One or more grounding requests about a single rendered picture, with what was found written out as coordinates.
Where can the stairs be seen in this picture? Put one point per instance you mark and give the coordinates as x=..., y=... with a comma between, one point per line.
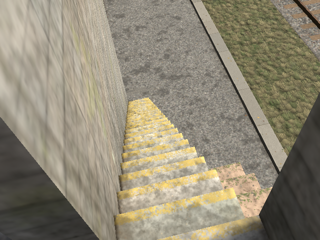
x=166, y=189

